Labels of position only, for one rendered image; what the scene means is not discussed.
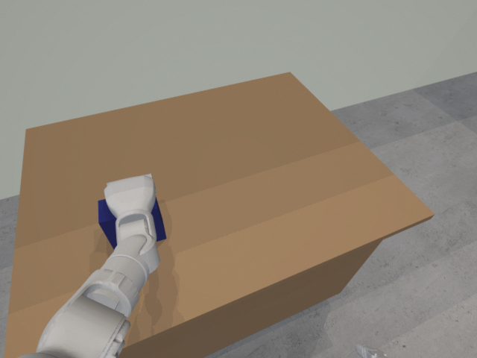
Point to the left robot forearm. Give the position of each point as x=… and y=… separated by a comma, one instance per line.
x=118, y=282

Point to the robot left hand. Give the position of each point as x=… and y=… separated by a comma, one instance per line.
x=135, y=193

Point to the sponge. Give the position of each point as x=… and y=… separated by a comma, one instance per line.
x=107, y=222

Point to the robot left upper arm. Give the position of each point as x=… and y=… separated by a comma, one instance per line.
x=87, y=329

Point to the table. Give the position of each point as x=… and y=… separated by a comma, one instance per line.
x=270, y=205

